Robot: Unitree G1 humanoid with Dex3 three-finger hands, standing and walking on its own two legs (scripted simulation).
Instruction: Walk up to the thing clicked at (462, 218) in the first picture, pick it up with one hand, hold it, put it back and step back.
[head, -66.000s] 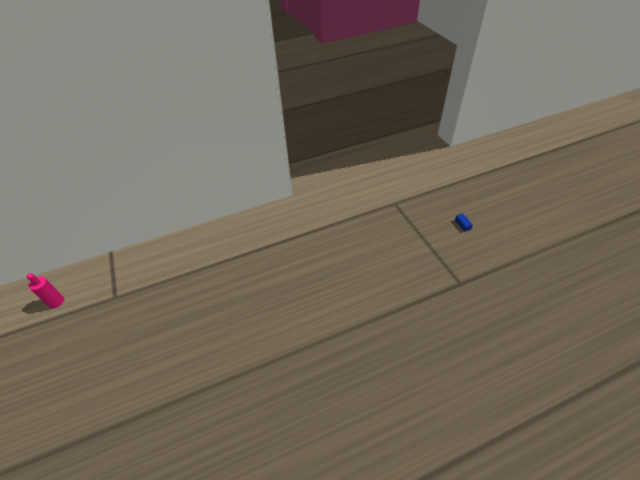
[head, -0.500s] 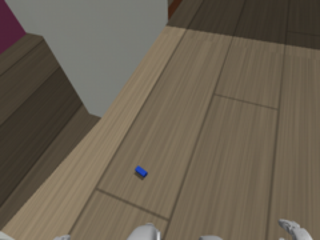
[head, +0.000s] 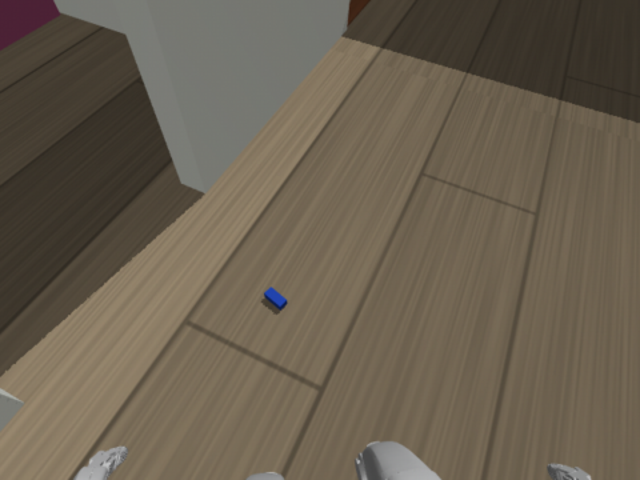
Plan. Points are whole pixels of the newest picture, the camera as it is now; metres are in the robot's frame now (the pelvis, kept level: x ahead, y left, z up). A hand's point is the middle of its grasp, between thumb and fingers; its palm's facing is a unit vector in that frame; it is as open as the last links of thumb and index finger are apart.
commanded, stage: step back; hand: left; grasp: from above
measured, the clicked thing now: (275, 298) +0.70 +0.15 -0.75
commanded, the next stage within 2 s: none
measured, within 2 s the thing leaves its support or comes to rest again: neither
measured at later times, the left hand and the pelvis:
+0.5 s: hand out of the picture -0.04 +0.24 -0.14, palm faces -0.01 -0.90 -0.43, open 7.3 cm; pelvis -0.16 -0.03 -0.01, yaw +1 degrees
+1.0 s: hand out of the picture -0.27 +0.20 -0.15, palm faces -0.04 -0.91 -0.41, open 7.3 cm; pelvis -0.34 -0.07 -0.02, yaw -3 degrees
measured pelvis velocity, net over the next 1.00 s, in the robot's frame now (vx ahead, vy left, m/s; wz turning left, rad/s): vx -0.34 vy -0.07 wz -0.05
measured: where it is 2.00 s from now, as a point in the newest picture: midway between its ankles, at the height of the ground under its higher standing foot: outside the picture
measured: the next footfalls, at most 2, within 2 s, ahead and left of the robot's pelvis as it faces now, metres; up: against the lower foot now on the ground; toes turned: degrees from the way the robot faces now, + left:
right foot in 0.18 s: -0.06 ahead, -0.16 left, +0.00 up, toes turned +0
left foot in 0.54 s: -0.17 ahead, +0.09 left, +0.00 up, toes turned +0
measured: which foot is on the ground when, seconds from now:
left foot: down 0.00-0.22, up 0.24-0.52, down 0.54-0.92, up 0.94-1.00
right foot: up 0.00-0.16, down 0.18-0.56, up 0.58-0.88, down 0.90-1.00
